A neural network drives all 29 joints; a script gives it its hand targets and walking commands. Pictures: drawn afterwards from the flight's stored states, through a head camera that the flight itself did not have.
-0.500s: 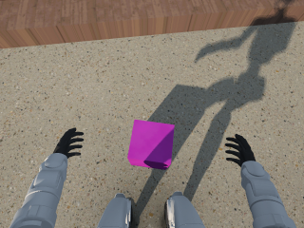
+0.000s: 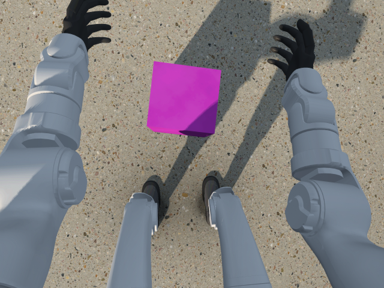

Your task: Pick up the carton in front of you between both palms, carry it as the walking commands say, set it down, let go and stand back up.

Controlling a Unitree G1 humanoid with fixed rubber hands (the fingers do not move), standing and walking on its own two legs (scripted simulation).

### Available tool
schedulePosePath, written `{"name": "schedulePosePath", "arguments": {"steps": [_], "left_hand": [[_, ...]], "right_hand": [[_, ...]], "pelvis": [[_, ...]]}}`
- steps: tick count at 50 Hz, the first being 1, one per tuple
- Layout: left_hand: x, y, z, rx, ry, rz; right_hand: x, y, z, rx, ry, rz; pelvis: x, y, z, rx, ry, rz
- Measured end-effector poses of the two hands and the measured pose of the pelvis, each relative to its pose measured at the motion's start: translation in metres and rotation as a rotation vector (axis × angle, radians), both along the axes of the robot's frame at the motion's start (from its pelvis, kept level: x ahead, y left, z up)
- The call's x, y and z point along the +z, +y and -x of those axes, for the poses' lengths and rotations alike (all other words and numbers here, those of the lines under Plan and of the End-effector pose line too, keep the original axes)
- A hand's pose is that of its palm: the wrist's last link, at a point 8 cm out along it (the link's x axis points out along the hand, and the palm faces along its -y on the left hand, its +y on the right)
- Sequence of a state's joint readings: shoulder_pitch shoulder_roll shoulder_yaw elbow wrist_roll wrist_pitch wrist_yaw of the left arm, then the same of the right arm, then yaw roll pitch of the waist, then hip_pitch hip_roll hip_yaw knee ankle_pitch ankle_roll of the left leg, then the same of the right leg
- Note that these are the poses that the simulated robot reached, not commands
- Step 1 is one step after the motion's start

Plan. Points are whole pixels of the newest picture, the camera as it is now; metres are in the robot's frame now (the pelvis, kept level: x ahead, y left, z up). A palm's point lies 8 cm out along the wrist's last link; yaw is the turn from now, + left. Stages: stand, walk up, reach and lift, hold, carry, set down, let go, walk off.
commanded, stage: reach and lift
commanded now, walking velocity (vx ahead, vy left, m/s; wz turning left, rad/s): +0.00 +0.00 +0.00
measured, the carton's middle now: (182, 105) +0.51 -0.03 -0.52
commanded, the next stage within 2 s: none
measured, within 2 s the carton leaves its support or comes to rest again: leaves its support in 1.70 s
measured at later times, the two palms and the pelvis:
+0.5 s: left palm (114, 83) +0.54 +0.16 -0.31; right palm (256, 98) +0.48 -0.22 -0.31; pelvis +0.01 +0.00 -0.15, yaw -2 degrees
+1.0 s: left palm (128, 96) +0.54 +0.15 -0.46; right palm (237, 106) +0.49 -0.21 -0.46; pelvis -0.02 +0.00 -0.27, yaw -2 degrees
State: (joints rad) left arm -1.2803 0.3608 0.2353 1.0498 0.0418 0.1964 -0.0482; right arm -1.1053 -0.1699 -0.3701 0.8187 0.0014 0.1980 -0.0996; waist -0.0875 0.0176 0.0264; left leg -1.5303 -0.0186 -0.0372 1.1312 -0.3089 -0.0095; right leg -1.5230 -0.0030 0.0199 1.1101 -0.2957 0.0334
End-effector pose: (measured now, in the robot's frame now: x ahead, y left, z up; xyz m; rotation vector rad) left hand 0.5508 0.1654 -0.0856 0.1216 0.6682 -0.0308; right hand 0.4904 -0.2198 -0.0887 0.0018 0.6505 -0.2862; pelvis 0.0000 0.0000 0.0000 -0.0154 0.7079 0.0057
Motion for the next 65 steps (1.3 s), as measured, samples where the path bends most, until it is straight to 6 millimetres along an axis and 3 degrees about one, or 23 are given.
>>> {"name": "schedulePosePath", "arguments": {"steps": [6,11,17,26,34,45,51,56,65], "left_hand": [[-0.028,-0.004,-0.01,0.002,-0.005,0.007],[-0.067,-0.005,-0.006,0.017,0.014,0.01],[-0.136,-0.006,0.005,0.036,0.037,0.003],[-0.238,-0.002,0.014,0.041,0.011,-0.011],[-0.288,-0.006,0.011,0.045,0.016,-0.01],[-0.361,-0.012,0.014,0.048,0.071,-0.001],[-0.377,-0.011,0.013,0.043,0.057,-0.005],[-0.371,-0.012,0.007,0.034,0.028,0.002],[-0.366,-0.019,0.013,0.021,0.047,0.008]], "right_hand": [[-0.025,0.003,-0.008,-0.003,-0.004,-0.001],[-0.061,0.003,-0.006,-0.007,0.018,-0.004],[-0.127,0.002,0.0,-0.004,0.047,-0.001],[-0.228,-0.001,0.008,0.001,0.043,0.003],[-0.282,0.001,0.007,-0.004,0.049,-0.011],[-0.354,0.009,0.005,0.019,0.112,-0.014],[-0.368,0.012,0.0,0.025,0.104,-0.012],[-0.363,0.017,-0.005,0.029,0.079,-0.013],[-0.361,0.022,0.003,0.031,0.094,-0.023]], "pelvis": [[-0.004,0.001,-0.015,-0.001,0.086,0.004],[-0.023,0.001,-0.026,-0.003,0.162,0.009],[-0.071,0.001,-0.026,-0.007,0.226,0.014],[-0.161,0.0,-0.002,-0.015,0.189,0.016],[-0.219,0.001,0.021,-0.019,0.083,0.018],[-0.263,0.0,0.03,-0.019,-0.013,0.019],[-0.273,0.0,0.023,-0.024,-0.049,0.022],[-0.278,0.0,0.019,-0.026,-0.042,0.024],[-0.275,0.002,0.023,-0.024,-0.03,0.027]]}}
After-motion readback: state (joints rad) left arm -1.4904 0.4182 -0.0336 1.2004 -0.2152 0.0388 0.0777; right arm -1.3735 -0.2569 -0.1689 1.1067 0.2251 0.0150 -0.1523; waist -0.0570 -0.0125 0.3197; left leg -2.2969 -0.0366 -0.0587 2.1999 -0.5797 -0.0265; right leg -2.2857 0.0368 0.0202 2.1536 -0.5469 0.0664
